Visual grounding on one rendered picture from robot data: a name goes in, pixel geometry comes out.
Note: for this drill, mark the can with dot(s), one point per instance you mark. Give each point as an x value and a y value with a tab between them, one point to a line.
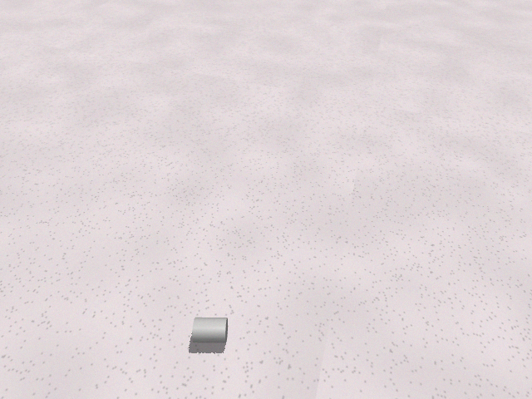
210	330

